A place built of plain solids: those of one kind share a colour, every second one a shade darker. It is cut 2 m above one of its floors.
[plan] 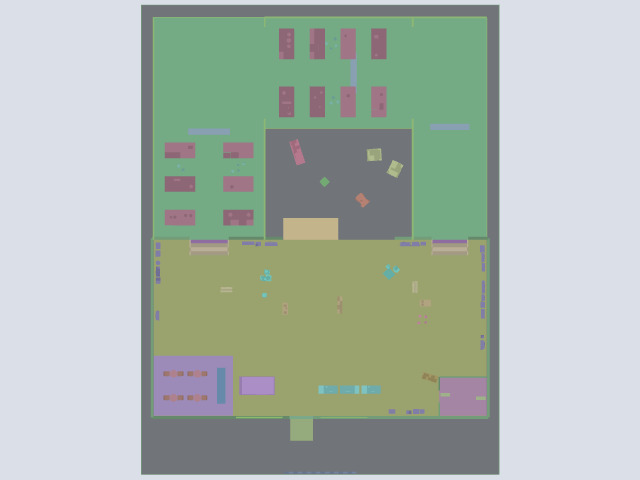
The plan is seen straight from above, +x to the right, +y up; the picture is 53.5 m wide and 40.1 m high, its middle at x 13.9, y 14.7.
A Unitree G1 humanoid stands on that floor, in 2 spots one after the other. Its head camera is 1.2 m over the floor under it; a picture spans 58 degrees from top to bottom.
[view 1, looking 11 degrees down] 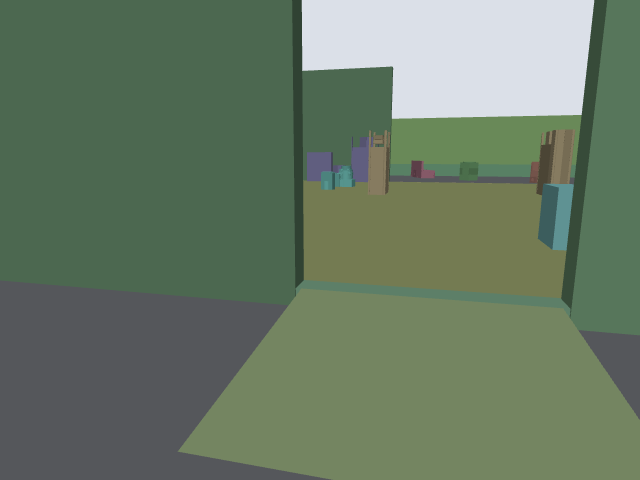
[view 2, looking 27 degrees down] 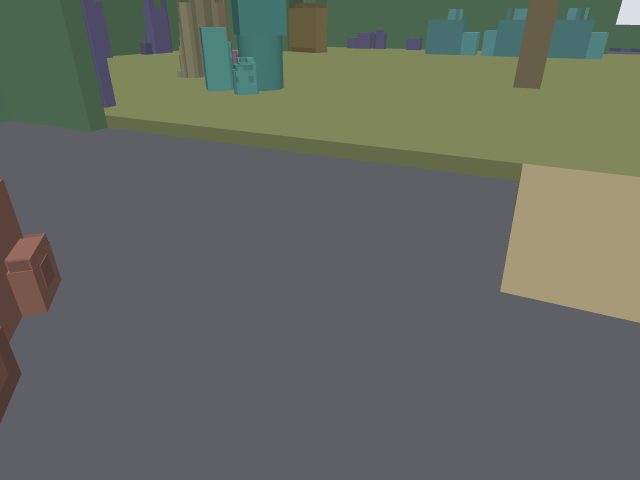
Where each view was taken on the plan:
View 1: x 12.36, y -3.46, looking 104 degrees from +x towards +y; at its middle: floor_shop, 5.50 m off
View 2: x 15.46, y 18.53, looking -65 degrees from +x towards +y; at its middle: ground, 2.64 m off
